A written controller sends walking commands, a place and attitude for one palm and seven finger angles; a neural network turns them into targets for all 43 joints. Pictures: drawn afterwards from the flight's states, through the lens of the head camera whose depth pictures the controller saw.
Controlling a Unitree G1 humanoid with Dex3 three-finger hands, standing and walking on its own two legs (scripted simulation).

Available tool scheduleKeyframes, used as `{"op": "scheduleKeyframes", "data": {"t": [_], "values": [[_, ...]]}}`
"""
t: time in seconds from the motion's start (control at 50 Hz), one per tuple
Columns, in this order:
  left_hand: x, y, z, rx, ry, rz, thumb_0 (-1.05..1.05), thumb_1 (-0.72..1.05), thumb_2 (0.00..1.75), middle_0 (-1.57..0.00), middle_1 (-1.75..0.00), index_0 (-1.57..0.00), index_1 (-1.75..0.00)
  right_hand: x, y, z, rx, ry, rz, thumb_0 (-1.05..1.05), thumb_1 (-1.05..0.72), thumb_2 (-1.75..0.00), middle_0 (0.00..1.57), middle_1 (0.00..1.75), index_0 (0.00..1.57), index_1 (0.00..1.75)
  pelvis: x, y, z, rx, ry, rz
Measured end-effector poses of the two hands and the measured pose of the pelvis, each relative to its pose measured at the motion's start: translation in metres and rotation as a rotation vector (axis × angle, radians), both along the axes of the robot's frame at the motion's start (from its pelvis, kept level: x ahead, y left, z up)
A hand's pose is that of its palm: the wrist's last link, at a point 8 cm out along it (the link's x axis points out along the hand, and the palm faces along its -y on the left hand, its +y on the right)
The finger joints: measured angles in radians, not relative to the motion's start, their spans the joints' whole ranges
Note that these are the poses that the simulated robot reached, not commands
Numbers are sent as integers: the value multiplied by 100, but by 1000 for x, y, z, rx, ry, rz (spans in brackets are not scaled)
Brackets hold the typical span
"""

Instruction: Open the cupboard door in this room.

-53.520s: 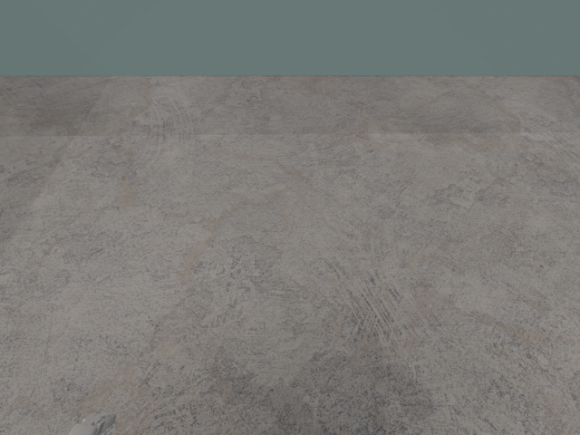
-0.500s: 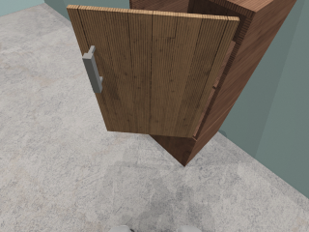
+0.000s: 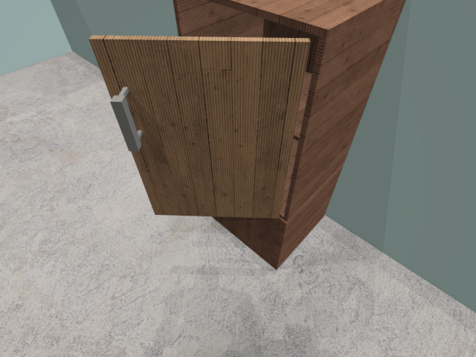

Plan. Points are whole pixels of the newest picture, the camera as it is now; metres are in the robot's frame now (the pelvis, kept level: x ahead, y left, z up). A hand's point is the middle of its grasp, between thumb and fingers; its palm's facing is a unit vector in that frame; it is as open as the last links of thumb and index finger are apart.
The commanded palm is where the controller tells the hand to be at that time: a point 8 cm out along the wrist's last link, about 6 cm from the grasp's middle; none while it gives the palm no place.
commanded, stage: come to a stop and stand still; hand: left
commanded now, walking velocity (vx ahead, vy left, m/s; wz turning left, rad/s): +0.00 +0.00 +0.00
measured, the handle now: (129, 119) +0.59 +0.28 +0.08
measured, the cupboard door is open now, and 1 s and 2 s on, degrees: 41 41 41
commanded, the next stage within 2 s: look again from close up in 0.88 s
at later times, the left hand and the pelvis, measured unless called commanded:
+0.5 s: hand out of the picture +0.02 +0.16 -0.16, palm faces +0.01 -0.99 -0.17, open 7.4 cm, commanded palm none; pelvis +0.02 -0.01 +0.01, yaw +0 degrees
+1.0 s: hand out of the picture +0.06 +0.18 -0.16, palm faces +0.00 -0.98 -0.21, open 7.4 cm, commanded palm none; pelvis +0.05 +0.00 +0.01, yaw +0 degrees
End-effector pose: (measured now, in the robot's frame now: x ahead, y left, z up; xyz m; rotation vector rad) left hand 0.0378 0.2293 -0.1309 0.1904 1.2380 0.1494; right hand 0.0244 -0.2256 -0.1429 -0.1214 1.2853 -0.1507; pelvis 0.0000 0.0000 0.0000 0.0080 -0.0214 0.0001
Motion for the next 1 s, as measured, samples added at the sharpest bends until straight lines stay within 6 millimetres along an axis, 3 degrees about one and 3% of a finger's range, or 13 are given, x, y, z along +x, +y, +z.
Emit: {"op": "scheduleKeyframes", "data": {"t": [0.14, 0.32, 0.5, 0.8, 1.0], "values": [[-26, -9, -2, -16, 84, 4, 0, 91, 90, -20, -30, -20, -30, -28, -4, 5, 2, 59, -19, 1, -92, -90, 20, 30, 20, 30, 1, -7, 6, -9, -3, 1], [-29, -17, -3, -46, 122, 20, 0, 91, 90, -20, -30, -20, -30, -40, 2, 10, 6, 142, -16, 1, -91, -90, 19, 30, 20, 30, 11, -8, 11, -10, 5, 3], [-19, -19, -4, -57, 142, 25, 0, 91, 90, -20, -30, -20, -30, -14, 10, 11, 13, 123, -3, 1, -91, -90, 20, 30, 20, 30, 24, -6, 13, -6, 10, 2], [4, -8, -2, -39, 140, 26, 0, 91, 90, -20, -30, -20, -30, 37, -1, 15, -30, 59, 19, 1, -92, -90, 20, 30, 20, 30, 45, -2, 14, 0, 11, -4], [19, 0, 1, -18, 131, 23, 0, 91, 90, -20, -30, -20, -30, 56, -1, 15, -29, 43, 32, 1, -92, -90, 20, 30, 20, 30, 54, -1, 15, 4, 15, -6]]}}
